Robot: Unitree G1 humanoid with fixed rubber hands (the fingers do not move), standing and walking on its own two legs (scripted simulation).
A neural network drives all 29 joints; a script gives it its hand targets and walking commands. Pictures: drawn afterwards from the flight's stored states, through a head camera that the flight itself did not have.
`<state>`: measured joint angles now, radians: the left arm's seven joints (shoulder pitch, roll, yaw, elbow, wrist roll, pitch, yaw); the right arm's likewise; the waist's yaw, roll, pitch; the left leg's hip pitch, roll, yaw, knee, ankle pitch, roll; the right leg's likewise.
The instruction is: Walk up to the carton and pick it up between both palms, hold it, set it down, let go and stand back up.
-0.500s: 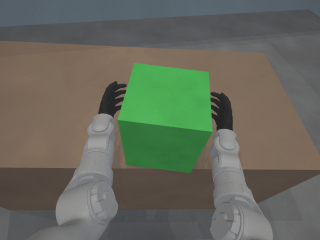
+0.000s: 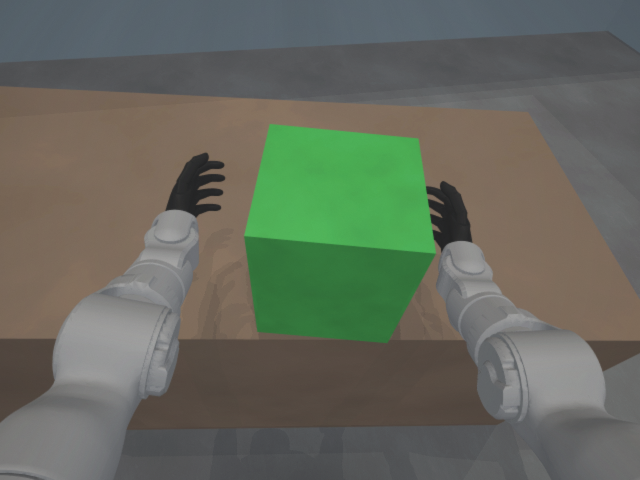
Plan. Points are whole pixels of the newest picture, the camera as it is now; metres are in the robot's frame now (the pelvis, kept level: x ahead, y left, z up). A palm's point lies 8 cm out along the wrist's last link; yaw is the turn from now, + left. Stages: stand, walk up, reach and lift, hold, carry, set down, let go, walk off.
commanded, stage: set down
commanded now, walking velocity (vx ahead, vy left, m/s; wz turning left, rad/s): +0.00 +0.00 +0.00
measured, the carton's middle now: (332, 241) +0.44 -0.04 +0.01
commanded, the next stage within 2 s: none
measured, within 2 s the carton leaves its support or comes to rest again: neither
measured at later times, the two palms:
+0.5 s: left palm (160, 265) +0.37 +0.19 +0.06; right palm (486, 289) +0.33 -0.23 +0.04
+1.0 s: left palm (140, 326) +0.32 +0.22 +0.01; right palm (475, 347) +0.27 -0.20 +0.01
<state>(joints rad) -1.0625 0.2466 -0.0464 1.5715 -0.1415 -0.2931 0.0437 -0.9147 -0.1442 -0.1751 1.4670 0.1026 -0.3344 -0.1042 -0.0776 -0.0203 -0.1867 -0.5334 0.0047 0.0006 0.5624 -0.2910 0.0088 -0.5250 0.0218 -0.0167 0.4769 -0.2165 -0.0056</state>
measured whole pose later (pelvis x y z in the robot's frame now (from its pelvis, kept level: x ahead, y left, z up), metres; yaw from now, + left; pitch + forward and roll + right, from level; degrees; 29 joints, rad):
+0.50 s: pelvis -0.05 -0.02 -0.01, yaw +0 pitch +12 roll +0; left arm -0.98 0.34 -0.19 1.59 -0.37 -0.37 -0.02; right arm -0.78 -0.18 0.00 1.24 0.25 -0.25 -0.11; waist -0.08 -0.02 -0.14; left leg -0.60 0.00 0.00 0.65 -0.26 0.01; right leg -0.62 0.02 -0.02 0.63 -0.22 -0.02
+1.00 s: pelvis -0.04 +0.00 +0.00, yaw +0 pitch +12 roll -1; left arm -0.43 0.32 -0.01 0.93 -0.28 -0.30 -0.07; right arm -0.28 -0.12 0.05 0.75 0.25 -0.33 -0.17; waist -0.07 -0.02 -0.13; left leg -0.53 0.00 0.00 0.57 -0.25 0.00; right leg -0.52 0.02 -0.02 0.49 -0.18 -0.01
